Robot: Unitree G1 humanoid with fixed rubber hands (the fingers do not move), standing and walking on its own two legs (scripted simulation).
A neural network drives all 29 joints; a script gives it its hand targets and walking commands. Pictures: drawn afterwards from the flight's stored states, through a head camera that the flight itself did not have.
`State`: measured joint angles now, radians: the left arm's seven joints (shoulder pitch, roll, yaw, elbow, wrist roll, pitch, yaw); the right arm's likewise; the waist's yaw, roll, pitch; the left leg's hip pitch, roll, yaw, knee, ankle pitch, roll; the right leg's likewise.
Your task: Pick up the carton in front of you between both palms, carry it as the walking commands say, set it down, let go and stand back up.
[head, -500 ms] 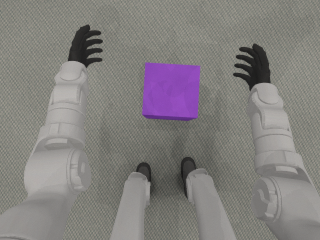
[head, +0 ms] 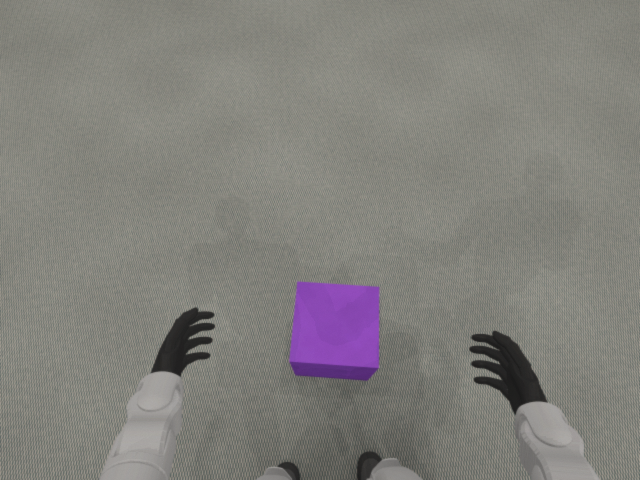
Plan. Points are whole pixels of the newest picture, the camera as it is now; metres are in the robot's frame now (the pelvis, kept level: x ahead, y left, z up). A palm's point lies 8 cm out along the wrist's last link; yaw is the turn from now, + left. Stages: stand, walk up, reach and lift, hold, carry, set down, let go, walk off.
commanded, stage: let go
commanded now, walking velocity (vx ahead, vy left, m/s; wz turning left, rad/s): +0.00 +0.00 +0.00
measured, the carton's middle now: (334, 334) +0.44 -0.02 -0.63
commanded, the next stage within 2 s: stand in 0.72 s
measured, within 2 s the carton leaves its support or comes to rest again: neither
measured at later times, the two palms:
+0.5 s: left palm (113, 465) +0.17 +0.25 -0.04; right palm (542, 451) +0.17 -0.22 -0.04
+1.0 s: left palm out of the picture +0.15 +0.29 -0.06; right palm (593, 466) +0.16 -0.28 -0.07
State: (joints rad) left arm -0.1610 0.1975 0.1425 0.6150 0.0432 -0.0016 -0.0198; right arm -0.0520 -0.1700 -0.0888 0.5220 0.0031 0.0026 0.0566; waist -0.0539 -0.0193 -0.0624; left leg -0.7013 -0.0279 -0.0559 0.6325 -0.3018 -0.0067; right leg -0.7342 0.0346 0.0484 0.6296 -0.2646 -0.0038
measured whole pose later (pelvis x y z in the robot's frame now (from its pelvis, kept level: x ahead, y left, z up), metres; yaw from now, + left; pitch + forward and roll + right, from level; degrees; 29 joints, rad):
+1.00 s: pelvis +0.02 +0.00 +0.02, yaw +0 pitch +0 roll +0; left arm 0.21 0.33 0.06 0.68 0.04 0.02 0.01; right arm 0.19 -0.33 -0.05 0.66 -0.04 0.03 -0.01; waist 0.00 0.03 0.02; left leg -0.18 -0.02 -0.06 0.53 -0.34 0.00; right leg -0.22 0.04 0.05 0.52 -0.30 -0.01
